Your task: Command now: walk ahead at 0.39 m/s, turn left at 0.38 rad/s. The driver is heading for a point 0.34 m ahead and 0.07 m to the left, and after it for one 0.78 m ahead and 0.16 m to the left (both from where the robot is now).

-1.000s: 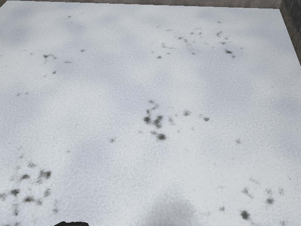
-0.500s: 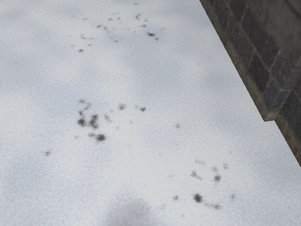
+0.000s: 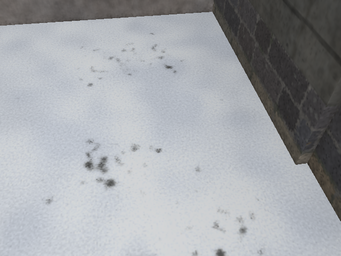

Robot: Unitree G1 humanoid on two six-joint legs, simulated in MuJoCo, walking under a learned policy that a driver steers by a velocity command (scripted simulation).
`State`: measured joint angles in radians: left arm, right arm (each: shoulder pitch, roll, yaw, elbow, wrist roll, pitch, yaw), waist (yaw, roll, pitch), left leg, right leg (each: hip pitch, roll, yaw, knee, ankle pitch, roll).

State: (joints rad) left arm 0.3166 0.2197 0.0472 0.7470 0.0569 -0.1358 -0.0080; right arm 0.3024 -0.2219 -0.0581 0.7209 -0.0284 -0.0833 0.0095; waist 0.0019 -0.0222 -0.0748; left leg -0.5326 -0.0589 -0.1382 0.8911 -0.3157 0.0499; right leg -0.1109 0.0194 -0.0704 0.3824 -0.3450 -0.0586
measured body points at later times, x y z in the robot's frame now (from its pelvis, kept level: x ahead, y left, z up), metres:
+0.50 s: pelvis +0.22 +0.06 -0.01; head +0.25 +0.06 +0.44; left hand +0.29 +0.36 -0.10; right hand +0.41 -0.18 -0.11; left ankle +0.26 +0.11 -0.74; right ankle +0.22 -0.12 -0.63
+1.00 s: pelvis +0.51 +0.07 +0.00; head +0.53 +0.07 +0.45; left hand +0.55 +0.37 -0.09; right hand +0.71 -0.14 -0.11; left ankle +0.40 +0.17 -0.65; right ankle +0.57 +0.01 -0.74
